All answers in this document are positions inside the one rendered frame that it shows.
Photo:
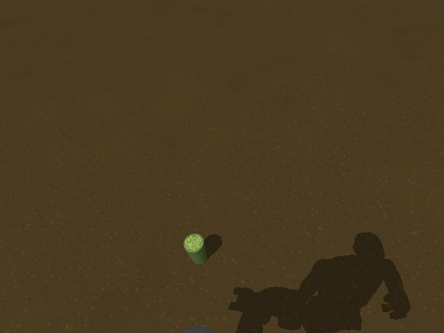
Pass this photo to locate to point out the cup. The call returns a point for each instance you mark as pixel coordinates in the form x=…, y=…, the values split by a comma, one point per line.
x=195, y=247

